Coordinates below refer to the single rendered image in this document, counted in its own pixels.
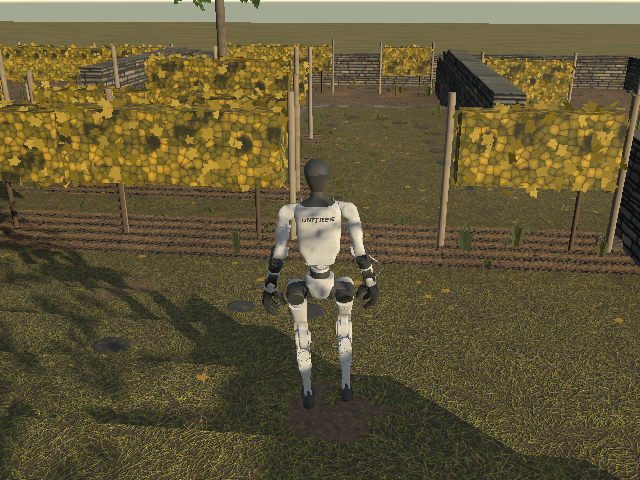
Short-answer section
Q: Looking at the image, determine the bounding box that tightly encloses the robot right forearm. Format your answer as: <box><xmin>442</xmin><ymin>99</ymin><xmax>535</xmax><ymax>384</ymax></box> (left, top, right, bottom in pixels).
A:
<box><xmin>356</xmin><ymin>241</ymin><xmax>376</xmax><ymax>287</ymax></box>

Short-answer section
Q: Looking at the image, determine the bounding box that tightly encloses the right robot hand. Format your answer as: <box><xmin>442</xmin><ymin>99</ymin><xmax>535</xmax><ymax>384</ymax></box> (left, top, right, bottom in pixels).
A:
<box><xmin>356</xmin><ymin>283</ymin><xmax>379</xmax><ymax>309</ymax></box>

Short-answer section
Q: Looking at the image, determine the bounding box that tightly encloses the robot left forearm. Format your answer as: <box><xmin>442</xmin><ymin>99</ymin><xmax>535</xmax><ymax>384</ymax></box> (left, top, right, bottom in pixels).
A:
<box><xmin>264</xmin><ymin>245</ymin><xmax>283</xmax><ymax>293</ymax></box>

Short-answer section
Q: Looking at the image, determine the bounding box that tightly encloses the right robot upper arm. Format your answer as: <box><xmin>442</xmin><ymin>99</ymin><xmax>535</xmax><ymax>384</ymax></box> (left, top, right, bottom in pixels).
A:
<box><xmin>338</xmin><ymin>201</ymin><xmax>366</xmax><ymax>257</ymax></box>

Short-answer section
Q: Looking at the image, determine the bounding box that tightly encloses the left robot upper arm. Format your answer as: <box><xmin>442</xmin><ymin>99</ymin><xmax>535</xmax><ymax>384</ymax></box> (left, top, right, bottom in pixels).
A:
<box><xmin>273</xmin><ymin>203</ymin><xmax>297</xmax><ymax>260</ymax></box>

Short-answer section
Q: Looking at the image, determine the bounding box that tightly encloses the robot right foot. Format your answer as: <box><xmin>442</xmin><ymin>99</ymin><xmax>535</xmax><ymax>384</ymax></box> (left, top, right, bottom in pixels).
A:
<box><xmin>339</xmin><ymin>384</ymin><xmax>354</xmax><ymax>402</ymax></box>

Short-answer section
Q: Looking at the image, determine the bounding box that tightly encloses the left robot hand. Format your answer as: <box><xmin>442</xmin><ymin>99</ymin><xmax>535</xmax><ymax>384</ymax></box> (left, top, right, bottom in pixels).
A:
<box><xmin>262</xmin><ymin>290</ymin><xmax>286</xmax><ymax>316</ymax></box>

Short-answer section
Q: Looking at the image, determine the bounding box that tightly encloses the humanoid robot head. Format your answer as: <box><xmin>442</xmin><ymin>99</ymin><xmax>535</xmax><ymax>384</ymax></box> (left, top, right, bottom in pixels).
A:
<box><xmin>300</xmin><ymin>159</ymin><xmax>335</xmax><ymax>207</ymax></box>

